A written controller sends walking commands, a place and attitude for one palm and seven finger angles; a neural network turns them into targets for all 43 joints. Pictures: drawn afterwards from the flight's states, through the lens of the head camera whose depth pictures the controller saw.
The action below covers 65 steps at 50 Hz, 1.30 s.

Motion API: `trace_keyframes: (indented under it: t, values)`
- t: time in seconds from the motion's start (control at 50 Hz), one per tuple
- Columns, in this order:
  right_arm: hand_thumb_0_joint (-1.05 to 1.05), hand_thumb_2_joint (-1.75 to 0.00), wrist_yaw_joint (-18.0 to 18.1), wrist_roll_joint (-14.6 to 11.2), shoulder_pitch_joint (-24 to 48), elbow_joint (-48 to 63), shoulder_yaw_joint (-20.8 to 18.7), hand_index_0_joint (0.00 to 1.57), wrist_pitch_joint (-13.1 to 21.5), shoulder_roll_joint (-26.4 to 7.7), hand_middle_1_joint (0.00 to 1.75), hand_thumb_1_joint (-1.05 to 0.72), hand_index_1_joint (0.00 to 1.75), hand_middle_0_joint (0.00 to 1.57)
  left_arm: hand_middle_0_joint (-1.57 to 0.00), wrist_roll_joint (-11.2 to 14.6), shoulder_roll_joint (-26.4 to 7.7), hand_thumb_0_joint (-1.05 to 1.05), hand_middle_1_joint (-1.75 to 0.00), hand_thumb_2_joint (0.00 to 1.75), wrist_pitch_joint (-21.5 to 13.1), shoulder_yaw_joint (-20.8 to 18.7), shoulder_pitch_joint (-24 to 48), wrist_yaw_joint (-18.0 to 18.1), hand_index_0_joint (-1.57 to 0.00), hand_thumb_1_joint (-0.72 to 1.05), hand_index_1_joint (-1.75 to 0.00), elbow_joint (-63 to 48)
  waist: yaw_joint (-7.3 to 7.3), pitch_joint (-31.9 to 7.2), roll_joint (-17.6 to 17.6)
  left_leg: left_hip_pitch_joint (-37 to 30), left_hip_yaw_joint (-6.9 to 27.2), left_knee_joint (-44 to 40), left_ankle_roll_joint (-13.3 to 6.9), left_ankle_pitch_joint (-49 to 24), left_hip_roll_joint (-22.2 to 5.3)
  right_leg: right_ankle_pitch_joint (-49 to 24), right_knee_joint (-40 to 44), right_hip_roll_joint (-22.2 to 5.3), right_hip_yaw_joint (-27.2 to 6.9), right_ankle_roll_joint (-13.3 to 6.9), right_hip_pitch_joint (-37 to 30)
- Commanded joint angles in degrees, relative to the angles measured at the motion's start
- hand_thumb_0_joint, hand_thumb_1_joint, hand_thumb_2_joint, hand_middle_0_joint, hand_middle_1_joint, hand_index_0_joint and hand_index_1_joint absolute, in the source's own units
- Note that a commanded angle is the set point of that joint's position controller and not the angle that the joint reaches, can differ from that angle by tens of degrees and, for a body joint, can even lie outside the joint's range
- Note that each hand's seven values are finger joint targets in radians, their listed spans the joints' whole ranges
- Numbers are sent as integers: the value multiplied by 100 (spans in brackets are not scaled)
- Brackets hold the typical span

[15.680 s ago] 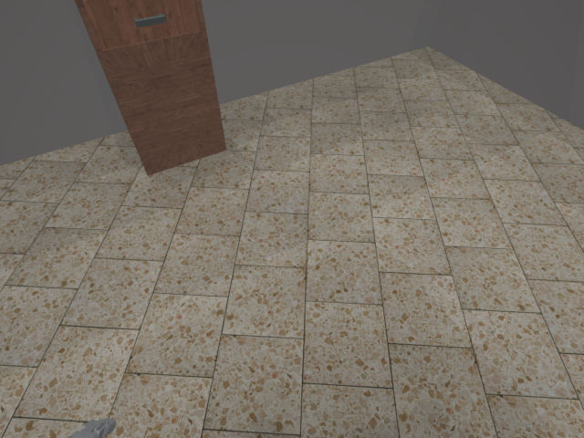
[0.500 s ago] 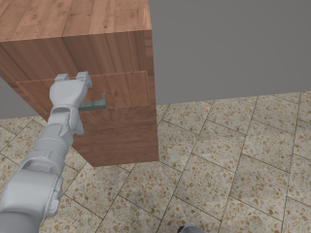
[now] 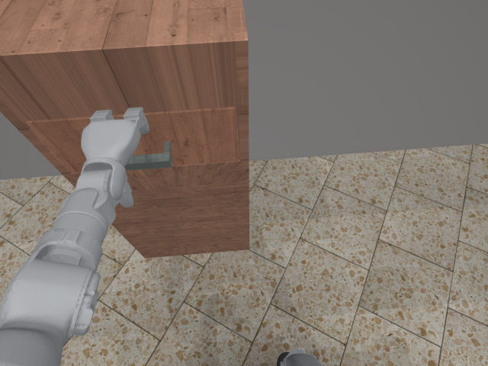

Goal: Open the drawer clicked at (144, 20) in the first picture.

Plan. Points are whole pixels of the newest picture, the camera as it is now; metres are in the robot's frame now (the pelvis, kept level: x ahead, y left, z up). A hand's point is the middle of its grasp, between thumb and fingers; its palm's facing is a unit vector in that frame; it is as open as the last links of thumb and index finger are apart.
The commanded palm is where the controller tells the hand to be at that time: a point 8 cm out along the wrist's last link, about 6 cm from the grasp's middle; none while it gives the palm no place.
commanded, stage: re-aim the fingers above the handle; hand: left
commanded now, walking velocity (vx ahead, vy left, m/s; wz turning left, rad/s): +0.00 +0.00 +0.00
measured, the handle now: (144, 154) +0.52 +0.20 -0.02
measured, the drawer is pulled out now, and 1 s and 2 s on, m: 0.00 0.00 0.00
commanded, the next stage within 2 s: lower the fingers behind the handle in 0.78 s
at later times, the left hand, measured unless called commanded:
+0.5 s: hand (126, 158) +0.47 +0.20 +0.03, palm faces -0.01 -0.02 -1.00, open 13.9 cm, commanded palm +0.44 +0.21 +0.09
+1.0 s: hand (129, 158) +0.47 +0.20 +0.03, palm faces -0.01 -0.01 -1.00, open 13.8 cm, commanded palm +0.44 +0.20 +0.08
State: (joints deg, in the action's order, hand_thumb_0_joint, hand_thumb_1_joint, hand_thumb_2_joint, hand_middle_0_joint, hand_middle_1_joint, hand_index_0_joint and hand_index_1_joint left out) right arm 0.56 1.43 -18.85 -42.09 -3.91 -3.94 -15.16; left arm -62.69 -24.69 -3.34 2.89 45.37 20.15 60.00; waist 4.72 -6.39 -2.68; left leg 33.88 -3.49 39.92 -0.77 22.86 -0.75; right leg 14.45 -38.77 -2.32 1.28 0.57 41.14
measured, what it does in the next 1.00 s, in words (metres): stands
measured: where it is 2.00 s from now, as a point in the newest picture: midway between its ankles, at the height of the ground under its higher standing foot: outside the picture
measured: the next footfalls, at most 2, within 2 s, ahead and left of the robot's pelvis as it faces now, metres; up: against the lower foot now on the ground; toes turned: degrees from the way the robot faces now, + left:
none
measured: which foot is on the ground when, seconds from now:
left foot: down 0.00-1.00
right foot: down 0.00-1.00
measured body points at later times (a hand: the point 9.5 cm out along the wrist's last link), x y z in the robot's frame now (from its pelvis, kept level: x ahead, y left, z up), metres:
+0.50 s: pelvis +0.01 +0.00 +0.00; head +0.09 -0.02 +0.44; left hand +0.46 +0.20 +0.09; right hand +0.05 -0.27 -0.14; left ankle -0.05 +0.11 -0.71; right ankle +0.03 -0.13 -0.71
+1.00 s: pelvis +0.00 +0.00 +0.00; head +0.09 -0.02 +0.44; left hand +0.47 +0.20 +0.08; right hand +0.03 -0.28 -0.14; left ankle -0.05 +0.11 -0.71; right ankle +0.03 -0.13 -0.71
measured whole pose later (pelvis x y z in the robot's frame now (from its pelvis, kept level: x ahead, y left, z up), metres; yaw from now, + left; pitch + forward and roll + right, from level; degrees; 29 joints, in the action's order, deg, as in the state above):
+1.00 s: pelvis +0.00 +0.00 +0.00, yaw +0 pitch +17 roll +0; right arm 0.2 1.5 -18.4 -42.7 -3.9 -4.2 -15.1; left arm -63.1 -23.4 -2.7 2.9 44.4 22.0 59.6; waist 4.4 -6.7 -2.9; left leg 33.2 -3.4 39.6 -0.5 23.1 -0.9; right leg 15.0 -38.9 -2.1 1.3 0.4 40.7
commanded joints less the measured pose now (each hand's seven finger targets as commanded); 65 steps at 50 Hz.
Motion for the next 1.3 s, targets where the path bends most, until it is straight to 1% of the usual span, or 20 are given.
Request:
trace_keyframes:
  t: [0.0,0.12,0.2,0.24,0.32,0.36,0.4,0.44,0.56,0.7,0.74,0.78,0.84,0.9,0.94,1.02,1.06,1.12,1.26,1.28]
  values:
    - [0,-90,45,6,-602,368,-281,20,111,-875,30,-90,30,20,-30,57,-1320,0,-120,30,-81,-425,2197,225,-30,-50,-120,-1143,-4,-2426,166,-672,170,-341,-56,-2672,194,-1923,133,371,56,-242,-2009]
    - [0,-90,9,4,-557,384,-271,20,76,-866,30,-90,30,20,-30,-27,-1493,0,-120,30,-1,-526,2260,364,-30,-50,-120,-1324,-67,-2480,15,-653,141,-370,-47,-2733,194,-1998,88,361,48,-249,-2092]
    - [0,-90,-1,-10,-524,402,-297,20,69,-854,30,-90,30,20,-30,39,-1271,0,-120,30,76,-423,2092,323,-30,-50,-120,-1321,-47,-2505,123,-782,147,-365,-41,-2848,180,-2019,143,379,61,-242,-2120]
    - [0,-90,12,-37,-527,408,-304,20,83,-834,30,-90,30,20,-30,62,-926,0,-120,30,92,-94,2253,273,-30,-50,-120,-1316,89,-2274,180,-801,159,-424,-47,-2650,169,-1893,222,383,87,-225,-1964]
    - [0,-90,53,-28,-514,406,-296,20,85,-822,30,-90,30,20,-30,28,-1132,0,-120,30,9,-229,2311,238,-30,-50,-120,-1452,10,-2442,8,-885,156,-433,-48,-2721,196,-1944,197,364,54,-239,-2085]
    - [0,-90,53,-26,-513,382,-289,20,94,-812,30,-90,30,20,-30,12,-978,0,-120,30,25,-125,2329,258,-30,-50,-120,-1333,69,-2234,127,-832,159,-428,-45,-2643,192,-1893,218,376,78,-237,-1969]
    - [0,-90,50,-20,-486,381,-273,20,97,-842,30,-90,30,20,-30,17,-1260,0,-120,30,14,-374,2295,286,-30,-50,-120,-1341,-13,-2279,161,-790,162,-443,-42,-2644,199,-1891,205,372,65,-250,-2075]
    - [0,-90,46,-18,-459,411,-257,20,91,-821,30,-90,30,20,-30,26,-1256,0,-120,30,55,-386,2109,302,-30,-50,-120,-1237,-62,-2338,208,-666,103,-448,-57,-2548,227,-1994,185,356,43,-234,-2214]
    - [0,-90,91,-47,-388,459,-225,20,103,-859,30,-90,30,20,-30,15,-1508,0,-120,30,128,-470,2188,246,-30,-50,-120,-1154,-38,-2223,279,-442,49,-481,-80,-2229,250,-1930,209,328,-11,-207,-2307]
    - [0,-90,125,-22,-539,432,-300,20,180,-830,30,-90,30,20,-30,31,-1281,0,-120,30,-170,-308,2440,167,-30,-50,-120,-1465,75,-2532,35,-796,118,-337,-77,-2521,235,-1977,176,358,2,-224,-2105]
    - [0,-90,105,-17,-591,383,-320,20,179,-795,30,-90,30,20,-30,25,-974,0,-120,30,-175,-64,2485,199,-30,-50,-120,-1441,149,-2462,-86,-864,148,-298,-51,-2670,219,-2004,158,368,36,-222,-1915]
    - [0,-90,82,-18,-616,333,-311,20,172,-843,30,-90,30,20,-30,39,-1176,0,-120,30,-123,-280,2409,259,-30,-50,-120,-1257,105,-2322,159,-742,172,-322,-48,-2558,209,-1899,155,377,54,-223,-1901]
    - [0,-90,47,-5,-580,341,-292,20,149,-826,30,-90,30,20,-30,6,-1235,0,-120,30,-46,-337,2374,342,-30,-50,-120,-1263,13,-2520,21,-686,138,-325,-47,-2632,238,-2013,112,367,40,-238,-2068]
    - [0,-90,16,14,-509,316,-259,20,105,-875,30,-90,30,20,-30,14,-1459,0,-120,30,101,-582,2065,379,-30,-50,-120,-968,-85,-2392,209,-449,87,-357,-57,-2540,243,-2071,111,359,17,-243,-2217]
    - [0,-90,21,-23,-505,358,-254,20,112,-863,30,-90,30,20,-30,-1,-1163,0,-120,30,190,-278,2124,359,-30,-50,-120,-883,37,-2161,309,-334,69,-390,-64,-2329,237,-1975,149,361,31,-217,-2086]
    - [0,-90,35,-26,-523,395,-265,20,122,-862,30,-90,30,20,-30,-25,-1240,0,-120,30,149,-343,2090,318,-30,-50,-120,-955,-15,-2358,260,-402,73,-369,-73,-2250,242,-1849,118,360,9,-224,-2107]
    - [0,-90,56,-22,-537,397,-283,20,167,-843,30,-90,30,20,-30,-32,-1032,0,-120,30,46,-174,2311,331,-30,-50,-120,-1091,93,-2298,230,-420,94,-324,-78,-2148,232,-1721,125,363,14,-218,-1911]
    - [0,-90,75,16,-573,332,-278,20,194,-868,30,-90,30,20,-30,-56,-1274,0,-120,30,-54,-402,2248,418,-30,-50,-120,-947,81,-2289,296,-303,115,-248,-90,-2037,235,-1615,60,357,-11,-213,-1818]
    - [0,-90,14,70,-621,236,-276,20,256,-863,30,-90,30,20,-30,-165,-1281,0,-120,30,41,-425,2468,732,-30,-50,-120,-775,134,-2506,117,-79,145,16,-62,-2036,246,-1570,-205,359,19,-229,-1505]
    - [0,-90,-2,73,-626,253,-281,20,258,-850,30,-90,30,20,-30,-150,-1113,0,-120,30,89,-292,2503,737,-30,-50,-120,-745,182,-2547,12,-108,144,47,-57,-2046,248,-1579,-208,366,21,-226,-1442]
